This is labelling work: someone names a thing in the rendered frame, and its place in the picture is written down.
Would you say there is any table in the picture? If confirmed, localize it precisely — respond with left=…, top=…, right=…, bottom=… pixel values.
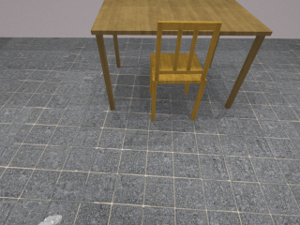
left=91, top=0, right=273, bottom=111

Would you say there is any chair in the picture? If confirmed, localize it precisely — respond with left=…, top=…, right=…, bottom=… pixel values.
left=149, top=21, right=222, bottom=121

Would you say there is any left robot hand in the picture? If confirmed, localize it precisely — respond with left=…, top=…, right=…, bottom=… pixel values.
left=38, top=215, right=62, bottom=225

